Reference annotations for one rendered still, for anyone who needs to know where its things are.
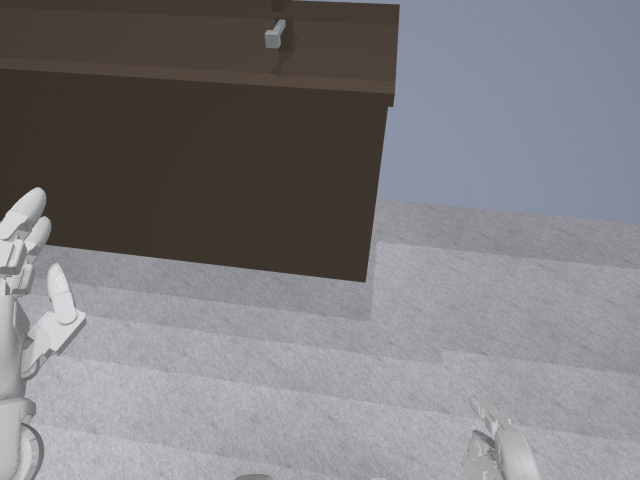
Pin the robot left forearm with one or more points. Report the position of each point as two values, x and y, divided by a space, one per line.
21 446

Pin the left robot hand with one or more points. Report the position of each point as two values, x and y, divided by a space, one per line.
22 236

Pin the counter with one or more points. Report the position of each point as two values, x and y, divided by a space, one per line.
167 129

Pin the right robot hand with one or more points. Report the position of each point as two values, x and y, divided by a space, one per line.
509 457

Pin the tap lever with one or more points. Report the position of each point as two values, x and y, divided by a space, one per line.
272 37

